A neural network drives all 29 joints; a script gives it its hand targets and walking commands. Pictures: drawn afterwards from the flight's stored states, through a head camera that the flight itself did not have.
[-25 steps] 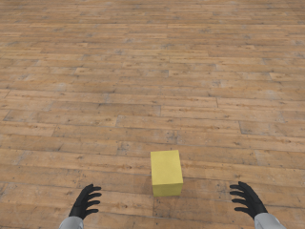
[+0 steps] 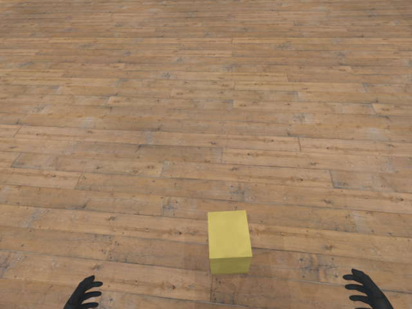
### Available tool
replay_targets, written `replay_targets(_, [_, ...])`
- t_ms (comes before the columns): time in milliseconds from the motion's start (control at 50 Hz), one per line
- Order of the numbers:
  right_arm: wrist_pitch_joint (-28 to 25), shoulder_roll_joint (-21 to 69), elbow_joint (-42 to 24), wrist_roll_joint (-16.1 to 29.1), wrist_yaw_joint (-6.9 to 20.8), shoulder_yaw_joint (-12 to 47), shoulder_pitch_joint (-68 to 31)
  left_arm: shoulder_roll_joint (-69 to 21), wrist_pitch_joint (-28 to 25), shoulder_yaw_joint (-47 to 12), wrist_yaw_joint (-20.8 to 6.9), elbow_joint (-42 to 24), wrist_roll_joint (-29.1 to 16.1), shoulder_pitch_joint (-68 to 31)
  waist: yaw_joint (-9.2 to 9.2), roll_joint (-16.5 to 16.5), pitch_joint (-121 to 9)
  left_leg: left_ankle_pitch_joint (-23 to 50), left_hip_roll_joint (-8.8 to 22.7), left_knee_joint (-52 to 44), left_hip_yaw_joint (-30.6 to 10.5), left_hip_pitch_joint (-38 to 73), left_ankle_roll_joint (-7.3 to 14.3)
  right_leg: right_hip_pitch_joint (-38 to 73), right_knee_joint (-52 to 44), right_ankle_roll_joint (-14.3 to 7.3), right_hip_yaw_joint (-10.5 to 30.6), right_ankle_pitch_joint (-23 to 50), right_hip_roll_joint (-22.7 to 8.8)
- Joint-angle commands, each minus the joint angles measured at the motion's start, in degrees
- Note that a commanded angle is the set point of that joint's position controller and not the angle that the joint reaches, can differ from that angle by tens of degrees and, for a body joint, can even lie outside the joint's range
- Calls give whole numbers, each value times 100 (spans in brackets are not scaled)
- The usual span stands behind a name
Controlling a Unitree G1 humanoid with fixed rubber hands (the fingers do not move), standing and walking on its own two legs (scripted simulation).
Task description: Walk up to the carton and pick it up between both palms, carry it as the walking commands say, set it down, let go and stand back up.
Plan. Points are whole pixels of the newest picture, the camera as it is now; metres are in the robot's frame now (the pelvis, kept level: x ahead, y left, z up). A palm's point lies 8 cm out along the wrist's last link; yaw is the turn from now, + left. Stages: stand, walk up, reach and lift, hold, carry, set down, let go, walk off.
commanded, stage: stand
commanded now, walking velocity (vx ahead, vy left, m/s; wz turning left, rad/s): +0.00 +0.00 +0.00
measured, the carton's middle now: (228, 243) +0.46 -0.04 -0.65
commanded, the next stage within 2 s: none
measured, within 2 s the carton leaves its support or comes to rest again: neither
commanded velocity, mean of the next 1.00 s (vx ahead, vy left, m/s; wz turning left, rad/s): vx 0.00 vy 0.00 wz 0.00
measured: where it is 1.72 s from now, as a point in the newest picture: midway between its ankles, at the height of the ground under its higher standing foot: outside the picture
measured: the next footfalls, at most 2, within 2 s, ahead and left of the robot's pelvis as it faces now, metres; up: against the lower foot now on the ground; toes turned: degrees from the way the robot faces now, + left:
none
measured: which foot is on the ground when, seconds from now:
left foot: down 0.00-1.00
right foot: down 0.00-1.00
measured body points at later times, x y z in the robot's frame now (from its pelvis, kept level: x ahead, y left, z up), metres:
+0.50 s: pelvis +0.01 +0.00 +0.01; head +0.02 +0.00 +0.46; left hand +0.12 +0.31 -0.10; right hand +0.14 -0.29 -0.10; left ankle -0.09 +0.09 -0.73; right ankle +0.01 -0.10 -0.73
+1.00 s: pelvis -0.01 +0.00 +0.01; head -0.01 -0.01 +0.46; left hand +0.09 +0.31 -0.10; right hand +0.10 -0.31 -0.10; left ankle -0.09 +0.09 -0.73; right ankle +0.01 -0.10 -0.73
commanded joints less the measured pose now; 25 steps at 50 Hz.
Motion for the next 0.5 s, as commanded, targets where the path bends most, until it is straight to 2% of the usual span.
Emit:
replay_targets(0, [-114,-707,-261,19,-65,-139,-72,769,-109,132,55,-192,-26,-216,-15,-174,-583,2694,695,-306,-409,-529,-324,1194,-203,-64,719,2044,-758])
replay_targets(240, [-166,-875,208,59,-120,-70,-92,931,-131,127,99,388,-38,-323,22,-133,-412,3141,789,-476,-534,-469,-290,1561,-347,-143,774,2296,-874])
replay_targets(480, [-209,-952,545,63,-124,-19,-181,966,-148,83,85,725,-65,-472,24,-75,-225,2865,841,-874,-657,-435,-229,1590,-477,-114,714,2043,-883])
